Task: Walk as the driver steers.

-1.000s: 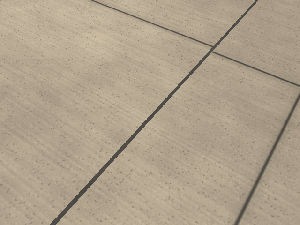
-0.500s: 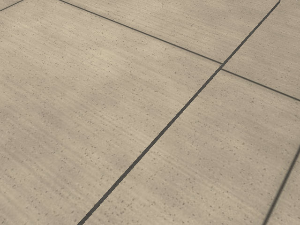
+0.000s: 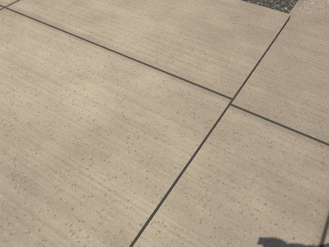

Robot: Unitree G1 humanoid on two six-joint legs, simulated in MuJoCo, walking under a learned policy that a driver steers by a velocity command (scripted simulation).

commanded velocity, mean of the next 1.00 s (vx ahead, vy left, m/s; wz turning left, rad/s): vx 0.50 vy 0.00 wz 0.00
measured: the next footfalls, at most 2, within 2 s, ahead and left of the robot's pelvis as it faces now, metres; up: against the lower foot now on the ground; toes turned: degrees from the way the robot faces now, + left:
right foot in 0.30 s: +0.34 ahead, -0.16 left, +0.00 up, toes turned -2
left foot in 0.80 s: +0.65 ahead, +0.08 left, +0.05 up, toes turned +4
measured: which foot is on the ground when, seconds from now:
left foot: down 0.00-0.30, up 0.32-0.78, down 0.80-1.00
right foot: up 0.00-0.28, down 0.30-0.88, up 0.90-1.00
